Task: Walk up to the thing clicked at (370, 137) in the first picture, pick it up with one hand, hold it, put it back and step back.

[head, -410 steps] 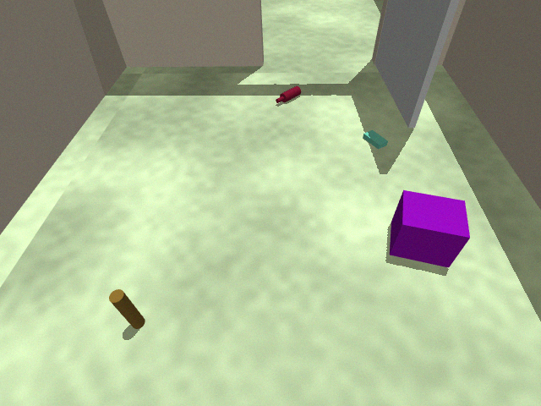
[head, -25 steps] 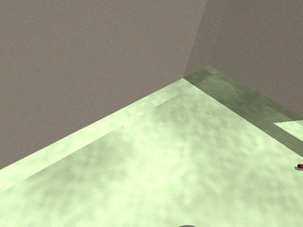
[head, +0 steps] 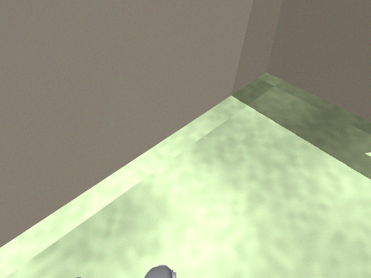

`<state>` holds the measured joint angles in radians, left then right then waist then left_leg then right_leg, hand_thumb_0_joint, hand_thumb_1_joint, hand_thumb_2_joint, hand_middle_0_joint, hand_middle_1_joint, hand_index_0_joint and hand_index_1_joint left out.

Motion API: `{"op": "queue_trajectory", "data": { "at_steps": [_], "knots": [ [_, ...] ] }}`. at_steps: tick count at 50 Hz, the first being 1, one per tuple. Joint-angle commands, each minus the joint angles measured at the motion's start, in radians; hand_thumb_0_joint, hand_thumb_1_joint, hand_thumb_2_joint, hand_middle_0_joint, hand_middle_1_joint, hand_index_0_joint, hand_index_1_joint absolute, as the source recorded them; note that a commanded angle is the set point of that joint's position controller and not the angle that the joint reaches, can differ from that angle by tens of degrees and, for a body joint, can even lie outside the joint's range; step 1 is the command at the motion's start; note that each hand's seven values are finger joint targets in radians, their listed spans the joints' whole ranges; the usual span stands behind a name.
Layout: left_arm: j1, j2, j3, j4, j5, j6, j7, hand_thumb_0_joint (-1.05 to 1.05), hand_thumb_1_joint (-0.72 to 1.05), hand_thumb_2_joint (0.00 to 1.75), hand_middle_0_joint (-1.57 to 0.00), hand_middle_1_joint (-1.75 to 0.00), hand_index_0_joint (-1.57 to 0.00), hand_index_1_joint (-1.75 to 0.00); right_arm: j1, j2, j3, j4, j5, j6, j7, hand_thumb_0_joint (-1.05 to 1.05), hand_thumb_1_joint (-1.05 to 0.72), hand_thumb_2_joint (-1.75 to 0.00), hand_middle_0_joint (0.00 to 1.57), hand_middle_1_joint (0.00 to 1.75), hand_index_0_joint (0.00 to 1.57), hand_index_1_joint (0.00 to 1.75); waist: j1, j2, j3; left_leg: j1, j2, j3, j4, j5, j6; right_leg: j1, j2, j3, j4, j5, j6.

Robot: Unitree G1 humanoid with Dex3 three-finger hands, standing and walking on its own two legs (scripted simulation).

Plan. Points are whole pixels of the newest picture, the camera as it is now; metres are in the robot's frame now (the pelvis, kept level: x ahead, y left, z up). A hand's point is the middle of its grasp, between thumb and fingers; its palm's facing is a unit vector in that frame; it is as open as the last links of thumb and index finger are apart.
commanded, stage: walk up
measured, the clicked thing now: out of the picture -0.27 -1.12 -0.76
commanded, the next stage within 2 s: none
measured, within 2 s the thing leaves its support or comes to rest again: neither
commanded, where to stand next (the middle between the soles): +0.60 +0.03 m, yaw +0 degrees
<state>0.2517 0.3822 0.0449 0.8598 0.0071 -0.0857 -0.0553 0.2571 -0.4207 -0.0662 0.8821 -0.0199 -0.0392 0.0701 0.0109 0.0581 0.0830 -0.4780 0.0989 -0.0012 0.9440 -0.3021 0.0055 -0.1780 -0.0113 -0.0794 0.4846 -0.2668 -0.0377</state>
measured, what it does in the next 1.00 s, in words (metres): walks ahead, turning right: left foot, then right foot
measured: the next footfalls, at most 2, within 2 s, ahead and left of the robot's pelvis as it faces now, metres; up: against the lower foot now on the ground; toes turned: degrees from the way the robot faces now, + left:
left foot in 0.16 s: +0.25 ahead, +0.15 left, +0.00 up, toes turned +6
right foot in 0.58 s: +0.39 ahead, -0.12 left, +0.00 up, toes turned -7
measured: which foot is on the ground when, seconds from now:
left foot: up 0.00-0.14, down 0.16-0.60, up 0.62-0.96, down 0.98-1.00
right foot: down 0.00-0.20, up 0.22-0.56, down 0.58-1.00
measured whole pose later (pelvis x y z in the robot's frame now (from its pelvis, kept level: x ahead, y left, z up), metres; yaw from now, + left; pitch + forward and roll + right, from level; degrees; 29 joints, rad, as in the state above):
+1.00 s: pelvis +0.45 +0.06 -0.02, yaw -20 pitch -1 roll -2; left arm 0.37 0.42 0.04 0.88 0.01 -0.04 0.00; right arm 0.16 -0.45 -0.08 0.79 -0.04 0.01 0.12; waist 0.02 0.06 0.05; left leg -0.41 0.04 -0.07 0.59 -0.20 -0.01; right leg -0.19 0.01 0.22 0.60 -0.40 0.02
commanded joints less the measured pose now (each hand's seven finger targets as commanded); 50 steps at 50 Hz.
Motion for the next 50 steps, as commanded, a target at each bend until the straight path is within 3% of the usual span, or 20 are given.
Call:
{"op": "queue_trajectory", "data": {
  "at_steps": [1, 4, 7, 8, 9, 10, 15, 20, 25, 27, 28, 29, 30, 31, 32, 36, 45, 48, 49, 50],
  "knots": [
    [0.044, 0.300, 0.093, -0.076, 0.003, -0.027, 0.017, 0.00, 0.90, 0.90, -0.20, -0.30, -0.20, -0.30, -0.037, -0.163, -0.054, -0.086, -0.006, -0.031, 0.004, 0.00, -0.90, -0.90, 0.20, 0.30, 0.20, 0.30, 0.041, -0.184, -0.020, -0.028, 0.023, 0.029, -0.225, 0.082, -0.015, 0.010, -0.238, 0.173, -0.209, 0.082, -0.192],
    [0.032, 0.311, 0.087, -0.089, 0.002, -0.022, 0.014, 0.00, 0.90, 0.90, -0.20, -0.30, -0.20, -0.30, -0.069, -0.156, -0.060, -0.100, -0.005, -0.041, 0.008, 0.00, -0.90, -0.90, 0.20, 0.30, 0.20, 0.30, 0.033, -0.185, -0.031, 0.079, -0.006, 0.068, -0.317, 0.150, 0.003, -0.020, -0.235, 0.146, -0.168, 0.112, -0.164],
    [0.012, 0.288, 0.071, -0.102, 0.004, -0.014, 0.016, 0.00, 0.90, 0.90, -0.20, -0.30, -0.20, -0.30, 0.075, -0.197, -0.081, -0.055, -0.007, -0.050, -0.001, 0.00, -0.90, -0.90, 0.20, 0.30, 0.20, 0.30, -0.063, -0.069, -0.098, 0.381, -0.073, 0.113, -0.387, 0.126, 0.037, -0.130, -0.183, 0.082, 0.067, 0.202, -0.117],
    [0.055, 0.236, 0.050, -0.103, 0.002, -0.012, 0.020, 0.00, 0.90, 0.90, -0.20, -0.30, -0.20, -0.30, 0.192, -0.249, -0.100, -0.025, -0.016, -0.057, -0.013, 0.00, -0.90, -0.90, 0.20, 0.30, 0.20, 0.30, -0.116, 0.086, -0.164, 0.541, -0.029, 0.021, -0.457, 0.002, 0.083, -0.217, -0.110, 0.019, 0.348, 0.222, -0.085],
    [0.094, 0.155, 0.030, -0.117, -0.014, -0.009, 0.022, 0.00, 0.90, 0.90, -0.20, -0.30, -0.20, -0.30, 0.257, -0.342, -0.123, -0.042, -0.029, -0.063, -0.026, 0.00, -0.90, -0.90, 0.20, 0.30, 0.20, 0.30, -0.126, 0.296, -0.204, 0.673, 0.250, -0.458, -0.575, -0.139, 0.173, -0.462, 0.030, 0.011, 0.642, -0.136, -0.017],
    [0.093, 0.256, 0.053, -0.094, -0.012, 0.000, 0.037, 0.00, 0.90, 0.90, -0.20, -0.30, -0.20, -0.30, 0.221, -0.371, -0.127, -0.072, 0.011, -0.062, -0.029, 0.00, -0.90, -0.90, 0.20, 0.30, 0.20, 0.30, -0.121, 0.159, -0.205, 0.594, 0.351, -0.687, -0.703, -0.240, 0.251, -0.482, 0.040, 0.145, 0.724, -0.283, -0.025],
    [0.151, 0.267, 0.055, -0.009, -0.015, 0.012, 0.020, 0.00, 0.90, 0.90, -0.20, -0.30, -0.20, -0.30, 0.041, -0.242, -0.068, -0.109, 0.023, -0.063, -0.039, 0.00, -0.90, -0.90, 0.20, 0.30, 0.20, 0.30, -0.011, 0.087, -0.042, 0.282, 0.198, -0.171, -0.678, 0.087, 0.190, -0.354, -0.084, 0.154, 0.598, -0.086, 0.007],
    [0.051, 0.234, 0.060, -0.040, 0.008, 0.022, -0.011, 0.00, 0.90, 0.90, -0.20, -0.30, -0.20, -0.30, 0.056, -0.274, -0.077, -0.126, 0.011, -0.067, -0.031, 0.00, -0.90, -0.90, 0.20, 0.30, 0.20, 0.30, -0.039, 0.111, -0.009, 0.275, 0.187, -0.106, -0.719, -0.043, 0.234, -0.339, -0.106, 0.072, 0.349, -0.034, 0.037],
    [0.036, 0.225, 0.073, -0.029, 0.010, 0.004, -0.016, 0.00, 0.90, 0.90, -0.20, -0.30, -0.20, -0.30, 0.020, -0.269, -0.071, -0.146, 0.015, -0.058, -0.025, 0.00, -0.90, -0.90, 0.20, 0.30, 0.20, 0.30, -0.014, 0.063, -0.038, 0.205, 0.150, -0.044, -0.606, -0.001, 0.189, -0.139, -0.053, 0.007, 0.138, 0.072, 0.021],
    [0.175, 0.204, 0.063, 0.002, 0.005, 0.047, -0.007, 0.00, 0.90, 0.90, -0.20, -0.30, -0.20, -0.30, -0.114, -0.248, -0.074, -0.159, 0.019, -0.033, -0.004, 0.00, -0.90, -0.90, 0.20, 0.30, 0.20, 0.30, 0.092, 0.089, -0.144, 0.253, 0.116, 0.122, -0.405, 0.009, 0.117, -0.024, -0.028, -0.036, 0.096, 0.064, 0.013],
    [0.292, 0.249, 0.085, 0.029, 0.016, 0.051, 0.006, 0.00, 0.90, 0.90, -0.20, -0.30, -0.20, -0.30, -0.125, -0.211, -0.062, -0.162, 0.015, -0.016, -0.003, 0.00, -0.90, -0.90, 0.20, 0.30, 0.20, 0.30, 0.158, -0.047, -0.195, 0.158, 0.060, 0.157, -0.156, 0.034, 0.088, 0.135, -0.017, 0.027, 0.068, -0.032, -0.012],
    [0.338, 0.367, 0.115, 0.018, 0.029, 0.043, 0.028, 0.00, 0.90, 0.90, -0.20, -0.30, -0.20, -0.30, -0.086, -0.139, -0.041, -0.175, 0.029, -0.007, 0.002, 0.00, -0.90, -0.90, 0.20, 0.30, 0.20, 0.30, 0.180, -0.362, -0.166, -0.107, -0.074, 0.174, 0.168, -0.119, 0.024, 0.244, -0.200, 0.476, -0.120, -0.218, -0.083],
    [0.245, 0.406, 0.094, -0.011, 0.015, 0.031, 0.034, 0.00, 0.90, 0.90, -0.20, -0.30, -0.20, -0.30, -0.091, -0.131, -0.023, -0.210, 0.024, -0.004, -0.003, 0.00, -0.90, -0.90, 0.20, 0.30, 0.20, 0.30, 0.101, -0.353, -0.125, -0.288, -0.148, -0.001, 0.213, -0.330, -0.009, 0.251, -0.352, 0.954, -0.308, -0.329, -0.197],
    [0.158, 0.413, 0.091, -0.034, -0.001, 0.028, 0.041, 0.00, 0.90, 0.90, -0.20, -0.30, -0.20, -0.30, -0.096, -0.183, -0.032, -0.196, 0.010, -0.002, -0.010, 0.00, -0.90, -0.90, 0.20, 0.30, 0.20, 0.30, 0.056, -0.240, -0.082, -0.281, -0.063, -0.090, 0.259, -0.327, -0.017, 0.151, -0.409, 1.020, -0.340, -0.463, -0.256],
    [0.088, 0.375, 0.085, -0.035, -0.026, 0.021, 0.042, 0.00, 0.90, 0.90, -0.20, -0.30, -0.20, -0.30, -0.135, -0.200, -0.038, -0.177, 0.027, -0.001, -0.003, 0.00, -0.90, -0.90, 0.20, 0.30, 0.20, 0.30, 0.041, -0.174, -0.014, -0.274, -0.035, -0.111, 0.222, -0.217, -0.019, 0.115, -0.339, 0.871, -0.338, -0.532, -0.239],
    [0.029, 0.284, 0.064, -0.021, -0.014, 0.013, 0.051, 0.00, 0.90, 0.90, -0.20, -0.30, -0.20, -0.30, -0.042, -0.214, -0.039, -0.109, 0.025, 0.021, 0.011, 0.00, -0.90, -0.90, 0.20, 0.30, 0.20, 0.30, -0.024, -0.218, -0.021, -0.079, -0.025, -0.063, 0.017, -0.050, -0.005, -0.021, -0.149, 0.536, -0.301, -0.250, -0.132],
    [0.049, 0.324, 0.085, -0.065, -0.002, 0.007, 0.071, 0.00, 0.90, 0.90, -0.20, -0.30, -0.20, -0.30, -0.171, -0.186, -0.059, -0.186, -0.006, 0.028, 0.042, 0.00, -0.90, -0.90, 0.20, 0.30, 0.20, 0.30, -0.001, -0.199, -0.030, 0.045, -0.039, -0.064, -0.265, 0.062, -0.041, -0.102, -0.136, 0.468, -0.198, -0.137, -0.148],
    [-0.010, 0.298, 0.070, -0.090, 0.001, 0.019, 0.083, 0.00, 0.90, 0.90, -0.20, -0.30, -0.20, -0.30, 0.004, -0.204, -0.083, -0.137, -0.013, 0.021, 0.029, 0.00, -0.90, -0.90, 0.20, 0.30, 0.20, 0.30, -0.117, -0.127, -0.096, 0.448, -0.079, -0.050, -0.445, 0.025, 0.000, -0.311, -0.077, 0.395, 0.037, -0.046, -0.082],
    [0.022, 0.215, 0.047, -0.092, 0.007, 0.022, 0.092, 0.00, 0.90, 0.90, -0.20, -0.30, -0.20, -0.30, 0.127, -0.270, -0.107, -0.111, -0.033, 0.019, 0.016, 0.00, -0.90, -0.90, 0.20, 0.30, 0.20, 0.30, -0.185, 0.094, -0.170, 0.628, 0.026, -0.221, -0.565, -0.190, 0.045, -0.448, 0.023, 0.298, 0.326, -0.089, -0.035],
    [0.062, 0.136, 0.018, -0.095, -0.002, 0.027, 0.102, 0.00, 0.90, 0.90, -0.20, -0.30, -0.20, -0.30, 0.107, -0.323, -0.120, -0.136, -0.044, 0.020, 0.002, 0.00, -0.90, -0.90, 0.20, 0.30, 0.20, 0.30, -0.155, 0.313, -0.152, 0.657, 0.252, -0.532, -0.708, -0.431, 0.082, -0.633, 0.141, 0.208, 0.568, -0.322, 0.001]
  ]
}}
